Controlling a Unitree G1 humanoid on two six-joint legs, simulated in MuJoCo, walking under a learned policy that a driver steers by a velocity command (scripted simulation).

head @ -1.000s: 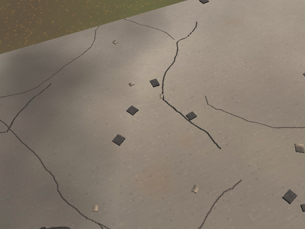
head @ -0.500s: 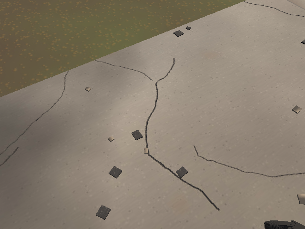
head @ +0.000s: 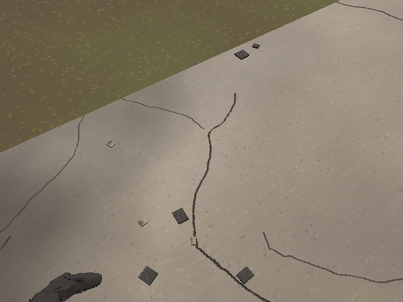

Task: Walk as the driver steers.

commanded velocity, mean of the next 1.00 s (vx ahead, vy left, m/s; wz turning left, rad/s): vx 0.31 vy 0.00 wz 0.56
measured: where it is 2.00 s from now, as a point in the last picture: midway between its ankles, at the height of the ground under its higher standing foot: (56, 244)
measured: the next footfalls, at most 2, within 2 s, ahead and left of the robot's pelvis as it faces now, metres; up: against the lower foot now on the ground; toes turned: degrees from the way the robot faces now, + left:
left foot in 0.34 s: +0.05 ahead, +0.13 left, +0.00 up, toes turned +14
right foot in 0.82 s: +0.38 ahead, +0.01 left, +0.00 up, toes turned +31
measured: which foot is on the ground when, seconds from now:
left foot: up 0.00-0.32, down 0.34-0.82, up 0.84-1.00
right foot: down 0.00-0.32, up 0.34-0.80, down 0.82-1.00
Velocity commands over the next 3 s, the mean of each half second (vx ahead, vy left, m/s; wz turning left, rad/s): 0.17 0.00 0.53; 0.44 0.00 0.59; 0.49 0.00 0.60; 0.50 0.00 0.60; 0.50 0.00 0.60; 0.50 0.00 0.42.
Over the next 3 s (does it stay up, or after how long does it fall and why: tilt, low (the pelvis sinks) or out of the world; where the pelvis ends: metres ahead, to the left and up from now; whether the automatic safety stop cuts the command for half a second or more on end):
stays up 0.78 1.06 0.02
